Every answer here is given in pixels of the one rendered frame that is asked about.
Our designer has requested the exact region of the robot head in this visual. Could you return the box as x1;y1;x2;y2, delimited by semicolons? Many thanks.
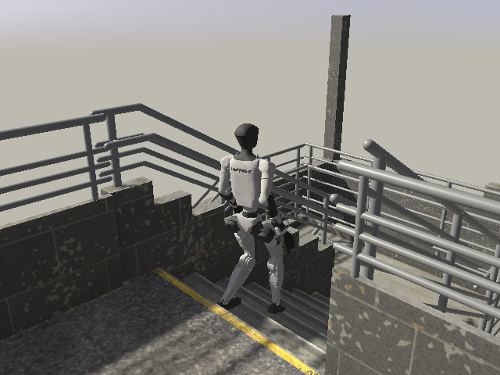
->
234;123;260;161

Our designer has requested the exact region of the robot left forearm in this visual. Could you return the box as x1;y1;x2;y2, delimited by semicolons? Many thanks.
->
218;188;238;208

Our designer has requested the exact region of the right robot hand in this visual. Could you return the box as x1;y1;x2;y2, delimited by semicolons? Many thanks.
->
275;231;295;256

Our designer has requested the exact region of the robot left upper arm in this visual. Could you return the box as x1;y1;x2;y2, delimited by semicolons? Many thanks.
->
218;155;235;195

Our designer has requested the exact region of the robot right forearm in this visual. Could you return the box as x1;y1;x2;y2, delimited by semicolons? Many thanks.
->
265;195;287;235

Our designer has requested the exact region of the humanoid robot torso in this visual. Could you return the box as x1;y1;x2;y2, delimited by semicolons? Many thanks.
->
230;152;263;236

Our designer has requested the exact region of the left robot hand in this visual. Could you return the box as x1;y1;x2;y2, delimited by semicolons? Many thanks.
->
231;205;244;213

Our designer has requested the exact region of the robot right upper arm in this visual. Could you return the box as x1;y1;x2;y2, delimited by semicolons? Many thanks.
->
259;159;276;205

